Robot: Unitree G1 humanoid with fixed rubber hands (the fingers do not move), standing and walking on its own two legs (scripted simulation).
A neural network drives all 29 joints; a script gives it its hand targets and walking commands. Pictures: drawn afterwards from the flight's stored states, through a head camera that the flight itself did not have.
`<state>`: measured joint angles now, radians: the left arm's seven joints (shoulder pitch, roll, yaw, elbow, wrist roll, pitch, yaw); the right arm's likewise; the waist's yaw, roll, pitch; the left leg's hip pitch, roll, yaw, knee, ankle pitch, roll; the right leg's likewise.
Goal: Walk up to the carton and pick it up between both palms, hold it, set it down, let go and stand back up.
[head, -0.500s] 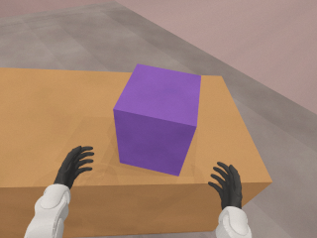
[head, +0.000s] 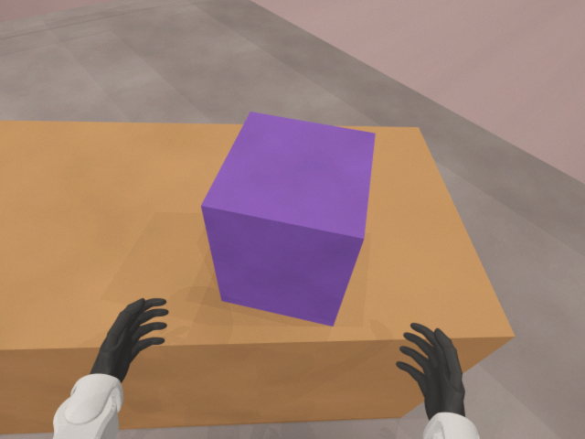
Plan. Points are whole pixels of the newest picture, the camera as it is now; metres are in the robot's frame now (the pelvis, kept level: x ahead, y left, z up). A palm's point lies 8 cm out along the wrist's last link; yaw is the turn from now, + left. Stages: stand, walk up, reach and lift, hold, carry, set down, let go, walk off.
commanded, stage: set down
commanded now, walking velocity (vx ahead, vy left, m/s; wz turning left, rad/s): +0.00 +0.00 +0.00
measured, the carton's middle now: (293, 222) +0.43 -0.01 +0.02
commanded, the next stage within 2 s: let go in 1.50 s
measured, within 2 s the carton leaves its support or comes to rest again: neither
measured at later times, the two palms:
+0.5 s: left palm (118, 378) +0.22 +0.23 -0.02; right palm (445, 399) +0.16 -0.19 -0.02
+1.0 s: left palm (116, 395) +0.20 +0.24 -0.04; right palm (448, 402) +0.16 -0.20 -0.04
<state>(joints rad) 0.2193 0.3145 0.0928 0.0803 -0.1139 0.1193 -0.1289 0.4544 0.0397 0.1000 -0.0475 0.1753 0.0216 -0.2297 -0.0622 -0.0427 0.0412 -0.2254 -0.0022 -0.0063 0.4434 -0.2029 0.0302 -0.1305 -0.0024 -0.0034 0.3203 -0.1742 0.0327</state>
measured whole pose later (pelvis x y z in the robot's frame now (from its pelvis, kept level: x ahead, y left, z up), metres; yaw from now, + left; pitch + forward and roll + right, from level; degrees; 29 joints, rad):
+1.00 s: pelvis +0.02 -0.01 +0.00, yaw +0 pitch +0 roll -1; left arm 0.30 0.31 0.07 0.24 -0.11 0.09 -0.10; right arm 0.38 -0.06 0.05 0.28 0.08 -0.17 -0.06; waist -0.06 -0.01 0.06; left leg -0.20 0.00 -0.01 0.41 -0.21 0.01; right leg -0.12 0.00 0.00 0.32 -0.20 0.02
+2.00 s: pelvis +0.02 -0.01 +0.00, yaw +0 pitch +0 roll -1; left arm 0.30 0.28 0.03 0.43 -0.10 0.09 -0.01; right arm 0.18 -0.12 -0.03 0.68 0.04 -0.23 0.04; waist -0.06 0.00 0.06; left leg -0.20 0.00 -0.01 0.41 -0.21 0.01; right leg -0.12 0.00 0.00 0.32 -0.20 0.02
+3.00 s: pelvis +0.01 -0.02 +0.00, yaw +0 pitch -2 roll +0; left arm 0.30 0.28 0.03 0.69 -0.02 -0.02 -0.01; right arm 0.24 -0.30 -0.03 0.70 -0.02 -0.03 0.02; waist -0.06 0.01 0.02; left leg -0.20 0.00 -0.01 0.46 -0.23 0.01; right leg -0.15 0.00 0.00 0.44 -0.25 0.01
